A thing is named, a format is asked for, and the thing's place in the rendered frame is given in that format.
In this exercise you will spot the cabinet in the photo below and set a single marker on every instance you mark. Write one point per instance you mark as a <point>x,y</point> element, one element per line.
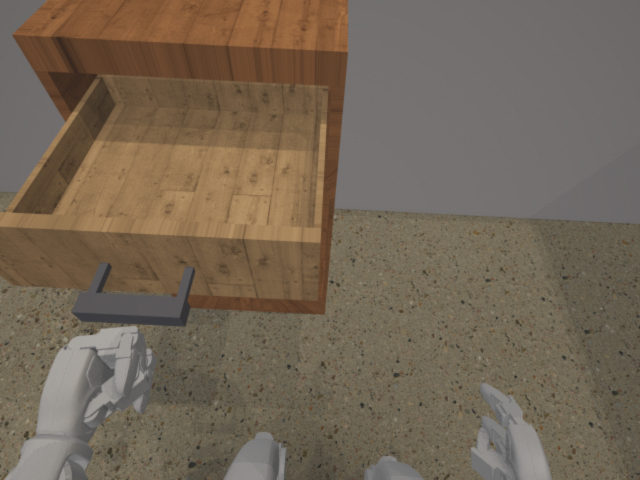
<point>69,42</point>

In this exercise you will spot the handle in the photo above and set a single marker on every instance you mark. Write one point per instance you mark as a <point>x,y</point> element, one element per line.
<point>94,306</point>

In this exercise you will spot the robot left thigh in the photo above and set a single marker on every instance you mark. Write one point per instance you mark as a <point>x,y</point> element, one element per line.
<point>259,459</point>

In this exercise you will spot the left robot shin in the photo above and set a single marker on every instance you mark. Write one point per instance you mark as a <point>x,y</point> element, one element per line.
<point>264,435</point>

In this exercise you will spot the drawer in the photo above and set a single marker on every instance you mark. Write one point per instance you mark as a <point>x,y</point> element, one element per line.
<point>154,174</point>

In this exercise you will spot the left robot forearm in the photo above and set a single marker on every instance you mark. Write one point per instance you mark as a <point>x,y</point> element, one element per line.
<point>52,457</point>

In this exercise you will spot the left robot hand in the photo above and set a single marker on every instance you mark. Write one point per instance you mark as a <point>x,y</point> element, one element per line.
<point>114,361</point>

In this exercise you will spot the right robot hand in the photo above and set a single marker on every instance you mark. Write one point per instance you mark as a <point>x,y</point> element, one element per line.
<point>519,452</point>

